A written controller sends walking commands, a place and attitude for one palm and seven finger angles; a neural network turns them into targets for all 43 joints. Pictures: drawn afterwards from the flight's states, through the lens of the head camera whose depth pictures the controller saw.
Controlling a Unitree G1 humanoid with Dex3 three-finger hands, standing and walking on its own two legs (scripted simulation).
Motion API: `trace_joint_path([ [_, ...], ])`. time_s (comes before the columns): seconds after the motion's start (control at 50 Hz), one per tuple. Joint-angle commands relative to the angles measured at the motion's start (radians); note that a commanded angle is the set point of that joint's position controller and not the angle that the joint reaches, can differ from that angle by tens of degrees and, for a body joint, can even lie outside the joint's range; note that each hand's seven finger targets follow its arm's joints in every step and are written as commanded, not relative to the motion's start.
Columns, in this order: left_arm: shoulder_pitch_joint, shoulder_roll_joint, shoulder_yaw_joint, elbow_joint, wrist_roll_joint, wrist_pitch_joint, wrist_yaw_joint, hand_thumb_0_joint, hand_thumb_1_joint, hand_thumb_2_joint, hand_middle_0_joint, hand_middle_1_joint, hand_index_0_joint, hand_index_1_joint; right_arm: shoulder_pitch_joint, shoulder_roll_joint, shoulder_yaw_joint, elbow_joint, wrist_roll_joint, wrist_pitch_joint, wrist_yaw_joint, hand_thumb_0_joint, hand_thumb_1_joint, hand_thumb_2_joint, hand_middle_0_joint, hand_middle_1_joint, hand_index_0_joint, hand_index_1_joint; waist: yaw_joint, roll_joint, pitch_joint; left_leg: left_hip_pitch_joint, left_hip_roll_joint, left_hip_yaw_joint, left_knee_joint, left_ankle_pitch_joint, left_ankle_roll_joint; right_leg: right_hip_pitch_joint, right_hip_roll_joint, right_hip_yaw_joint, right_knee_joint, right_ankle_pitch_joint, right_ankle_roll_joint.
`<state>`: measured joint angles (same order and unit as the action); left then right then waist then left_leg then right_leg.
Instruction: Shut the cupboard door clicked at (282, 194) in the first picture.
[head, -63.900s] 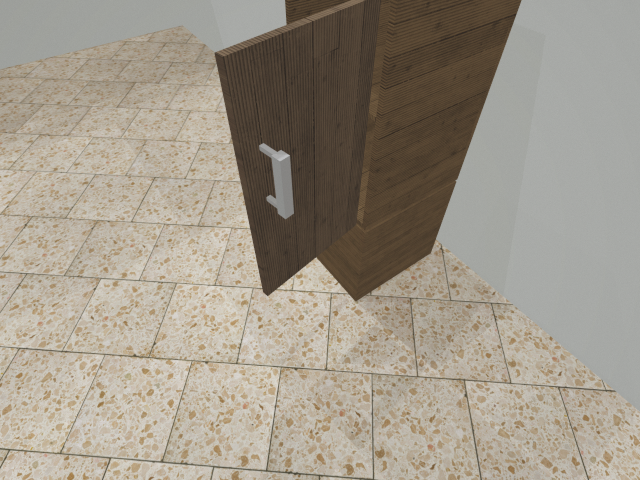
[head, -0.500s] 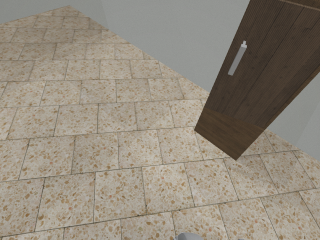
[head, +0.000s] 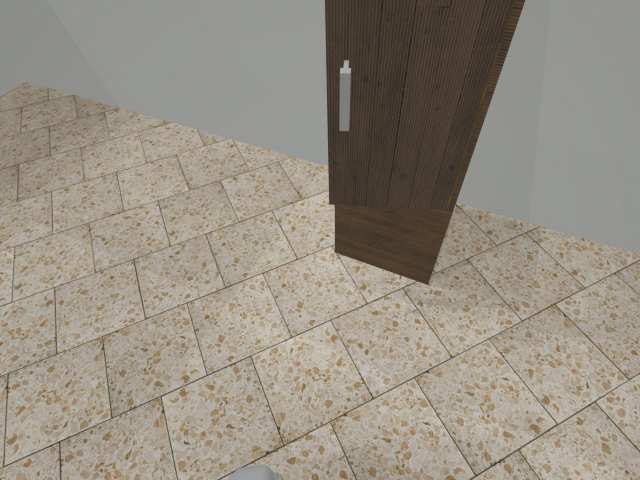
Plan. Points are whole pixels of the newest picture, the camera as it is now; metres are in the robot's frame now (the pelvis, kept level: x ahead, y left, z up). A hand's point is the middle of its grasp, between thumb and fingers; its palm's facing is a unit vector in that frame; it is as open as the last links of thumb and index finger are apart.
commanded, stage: take the last steps up to it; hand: left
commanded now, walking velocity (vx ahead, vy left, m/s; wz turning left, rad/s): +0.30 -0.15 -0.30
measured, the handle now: (345, 96) +0.85 -0.03 +0.02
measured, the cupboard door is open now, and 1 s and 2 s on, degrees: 20 20 20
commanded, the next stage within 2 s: come to a stop and stand still in 1.08 s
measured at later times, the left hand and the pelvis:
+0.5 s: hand (214, 462) +0.18 +0.17 -0.17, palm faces -0.15 -0.98 -0.15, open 7.4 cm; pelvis +0.09 -0.01 +0.01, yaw -9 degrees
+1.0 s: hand (312, 386) +0.29 +0.03 -0.18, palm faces -0.09 -0.98 -0.16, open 7.3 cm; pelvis +0.25 -0.14 +0.00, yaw -7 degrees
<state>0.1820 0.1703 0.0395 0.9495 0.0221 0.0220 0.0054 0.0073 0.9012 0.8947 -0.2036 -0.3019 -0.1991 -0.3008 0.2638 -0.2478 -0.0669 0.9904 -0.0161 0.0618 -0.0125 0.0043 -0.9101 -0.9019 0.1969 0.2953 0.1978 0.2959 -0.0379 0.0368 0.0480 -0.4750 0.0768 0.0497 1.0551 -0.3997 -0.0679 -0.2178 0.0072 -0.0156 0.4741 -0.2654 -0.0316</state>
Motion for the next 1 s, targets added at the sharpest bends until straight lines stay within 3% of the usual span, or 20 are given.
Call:
trace_joint_path([
  [0.0,0.037,0.191,0.051,-0.044,0.001,-0.024,0.010,0.000,0.900,0.900,-0.200,-0.300,-0.200,-0.300,0.004,-0.041,-0.004,-0.063,-0.009,-0.034,-0.002,0.000,-0.900,-0.900,0.200,0.300,0.200,0.300,0.035,-0.166,-0.069,-0.029,0.000,0.000,-0.104,0.016,-0.009,0.094,-0.222,0.213,-0.196,0.209,-0.157],
  [0.08,0.051,0.204,0.063,-0.023,0.009,-0.023,-0.002,0.000,0.900,0.900,-0.200,-0.300,-0.200,-0.300,-0.016,-0.035,-0.005,-0.082,-0.010,-0.062,-0.003,0.000,-0.900,-0.900,0.200,0.300,0.200,0.300,0.046,-0.196,-0.034,0.043,-0.008,0.022,-0.325,-0.044,0.009,0.065,-0.233,0.285,-0.211,-0.051,-0.191],
  [0.14,0.014,0.168,0.057,-0.023,-0.007,-0.017,-0.015,0.000,0.900,0.900,-0.200,-0.300,-0.200,-0.300,0.135,-0.049,0.000,-0.025,-0.014,-0.091,-0.017,0.000,-0.900,-0.900,0.200,0.300,0.200,0.300,-0.030,-0.107,-0.044,0.404,-0.027,0.046,-0.640,0.141,0.021,-0.164,-0.124,0.218,-0.070,-0.167,-0.112],
  [0.16,0.025,0.103,0.043,-0.036,-0.013,-0.015,-0.023,0.000,0.900,0.900,-0.200,-0.300,-0.200,-0.300,0.203,-0.130,-0.014,-0.003,-0.023,-0.099,-0.027,0.000,-0.900,-0.900,0.200,0.300,0.200,0.300,-0.055,0.136,-0.048,0.534,0.145,-0.195,-0.762,-0.037,0.067,-0.339,-0.021,0.138,0.131,-0.222,-0.055],
  [0.18,-0.007,0.077,0.032,-0.067,-0.010,-0.017,-0.032,0.000,0.900,0.900,-0.200,-0.300,-0.200,-0.300,0.284,-0.217,-0.035,0.001,-0.032,-0.098,-0.033,0.000,-0.900,-0.900,0.200,0.300,0.200,0.300,-0.088,0.327,-0.036,0.545,0.395,-0.529,-0.870,-0.194,0.165,-0.484,0.053,-0.007,0.403,-0.325,-0.005],
  [0.2,-0.079,0.122,0.044,-0.098,0.009,-0.011,-0.039,0.000,0.900,0.900,-0.200,-0.300,-0.200,-0.300,0.283,-0.231,-0.034,-0.008,-0.030,-0.095,-0.037,0.000,-0.900,-0.900,0.200,0.300,0.200,0.300,-0.096,0.188,0.031,0.441,0.467,-0.558,-0.927,-0.252,0.223,-0.508,-0.017,0.075,0.550,-0.287,-0.013],
  [0.24,-0.047,0.131,0.059,-0.062,0.022,-0.006,-0.053,0.000,0.900,0.900,-0.200,-0.300,-0.200,-0.300,0.164,-0.153,-0.012,-0.034,-0.027,-0.102,-0.038,0.000,-0.900,-0.900,0.200,0.300,0.200,0.300,-0.024,0.142,0.091,0.339,0.362,-0.401,-0.930,-0.137,0.165,-0.498,-0.053,0.079,0.665,-0.122,0.009],
  [0.3,0.006,0.100,0.053,-0.029,0.015,-0.002,-0.065,0.000,0.900,0.900,-0.200,-0.300,-0.200,-0.300,0.145,-0.101,0.007,-0.033,-0.022,-0.121,-0.041,0.000,-0.900,-0.900,0.200,0.300,0.200,0.300,0.011,0.112,0.069,0.369,0.276,-0.152,-0.878,0.205,0.139,-0.470,-0.060,0.057,0.682,0.001,0.035],
  [0.34,0.012,0.083,0.045,-0.020,0.010,0.004,-0.064,0.000,0.900,0.900,-0.200,-0.300,-0.200,-0.300,0.176,-0.099,0.005,-0.014,-0.018,-0.125,-0.039,0.000,-0.900,-0.900,0.200,0.300,0.200,0.300,0.012,0.105,0.046,0.405,0.262,-0.069,-0.860,0.292,0.152,-0.480,-0.063,0.039,0.669,0.040,0.045],
  [0.48,-0.138,0.056,0.020,-0.055,0.008,-0.004,-0.069,0.000,0.900,0.900,-0.200,-0.300,-0.200,-0.300,0.258,-0.090,-0.006,0.040,-0.023,-0.120,-0.026,0.000,-0.900,-0.900,0.200,0.300,0.200,0.300,-0.033,0.145,0.089,0.439,0.255,0.046,-0.840,0.393,0.168,-0.453,-0.091,-0.045,0.353,0.105,0.045],
  [0.52,-0.137,0.061,0.022,-0.044,0.004,-0.011,-0.067,0.000,0.900,0.900,-0.200,-0.300,-0.200,-0.300,0.235,-0.100,-0.012,0.045,-0.025,-0.117,-0.023,0.000,-0.900,-0.900,0.200,0.300,0.200,0.300,-0.027,0.151,0.081,0.421,0.267,0.064,-0.820,0.413,0.166,-0.365,-0.081,-0.064,0.253,0.094,0.029],
  [0.58,-0.051,0.095,0.032,-0.009,0.001,-0.028,-0.058,0.000,0.900,0.900,-0.200,-0.300,-0.200,-0.300,0.202,-0.122,-0.022,0.052,-0.022,-0.110,-0.019,0.000,-0.900,-0.900,0.200,0.300,0.200,0.300,0.022,0.134,0.031,0.373,0.271,0.073,-0.716,0.539,0.150,-0.137,-0.041,-0.089,0.140,0.055,-0.005],
  [0.62,0.251,0.172,0.058,0.092,0.007,-0.056,-0.044,0.000,0.900,0.900,-0.200,-0.300,-0.200,-0.300,0.166,-0.103,-0.018,0.048,-0.008,-0.111,-0.008,0.000,-0.900,-0.900,0.200,0.300,0.200,0.300,0.159,-0.028,-0.134,0.239,0.160,0.159,-0.356,0.510,0.088,0.271,-0.041,-0.049,0.014,0.088,-0.039],
  [0.64,0.378,0.277,0.084,0.138,0.012,-0.069,-0.026,0.000,0.900,0.900,-0.200,-0.300,-0.200,-0.300,0.190,-0.007,0.000,0.033,0.010,-0.111,0.002,0.000,-0.900,-0.900,0.200,0.300,0.200,0.300,0.196,-0.348,-0.252,-0.011,0.004,0.171,-0.042,-0.085,0.059,0.486,-0.311,0.304,-0.087,0.052,-0.112],
  [0.66,0.375,0.311,0.082,0.145,-0.010,-0.068,-0.017,0.000,0.900,0.900,-0.200,-0.300,-0.200,-0.300,0.159,-0.003,0.010,0.002,0.013,-0.107,-0.001,0.000,-0.900,-0.900,0.200,0.300,0.200,0.300,0.169,-0.359,-0.255,-0.081,-0.034,0.034,0.165,-0.243,0.079,0.420,-0.395,0.483,-0.202,0.086,-0.149],
  [0.68,0.291,0.276,0.074,0.120,-0.014,-0.061,-0.007,0.000,0.900,0.900,-0.200,-0.300,-0.200,-0.300,0.118,-0.004,0.001,-0.010,0.015,-0.099,0.002,0.000,-0.900,-0.900,0.200,0.300,0.200,0.300,0.138,-0.218,-0.123,-0.126,0.003,-0.020,0.233,-0.164,0.093,0.303,-0.396,0.421,-0.243,0.040,-0.165],
  [0.7,0.205,0.232,0.065,0.106,-0.006,-0.069,-0.002,0.000,0.900,0.900,-0.200,-0.300,-0.200,-0.300,0.119,0.010,0.000,0.010,0.009,-0.102,0.001,0.000,-0.900,-0.900,0.200,0.300,0.200,0.300,0.103,-0.288,-0.121,-0.147,0.029,-0.036,0.273,-0.073,0.088,0.249,-0.362,0.396,-0.236,0.073,-0.158],
  [0.78,0.041,0.098,0.023,0.069,-0.002,-0.083,0.008,0.000,0.900,0.900,-0.200,-0.300,-0.200,-0.300,0.151,0.038,0.004,0.048,-0.013,-0.081,0.005,0.000,-0.900,-0.900,0.200,0.300,0.200,0.300,-0.008,-0.111,-0.054,0.003,0.066,-0.035,0.111,0.068,0.074,-0.012,-0.268,0.107,-0.276,0.089,-0.142],
  [0.9,0.092,0.087,0.017,0.105,0.002,-0.100,0.008,0.000,0.900,0.900,-0.200,-0.300,-0.200,-0.300,0.041,0.050,0.010,0.002,-0.013,-0.076,0.015,0.000,-0.900,-0.900,0.200,0.300,0.200,0.300,0.001,-0.100,0.017,-0.017,0.053,-0.008,-0.205,0.096,0.058,0.004,-0.279,0.100,-0.322,0.105,-0.199],
  [0.98,0.133,0.106,0.018,0.131,0.002,-0.099,0.005,0.000,0.900,0.900,-0.200,-0.300,-0.200,-0.300,-0.020,0.045,0.016,-0.006,-0.009,-0.096,0.014,0.000,-0.900,-0.900,0.200,0.300,0.200,0.300,0.018,-0.069,0.009,0.057,0.017,0.025,-0.398,0.114,0.061,0.084,-0.286,0.109,-0.252,0.213,-0.192],
])
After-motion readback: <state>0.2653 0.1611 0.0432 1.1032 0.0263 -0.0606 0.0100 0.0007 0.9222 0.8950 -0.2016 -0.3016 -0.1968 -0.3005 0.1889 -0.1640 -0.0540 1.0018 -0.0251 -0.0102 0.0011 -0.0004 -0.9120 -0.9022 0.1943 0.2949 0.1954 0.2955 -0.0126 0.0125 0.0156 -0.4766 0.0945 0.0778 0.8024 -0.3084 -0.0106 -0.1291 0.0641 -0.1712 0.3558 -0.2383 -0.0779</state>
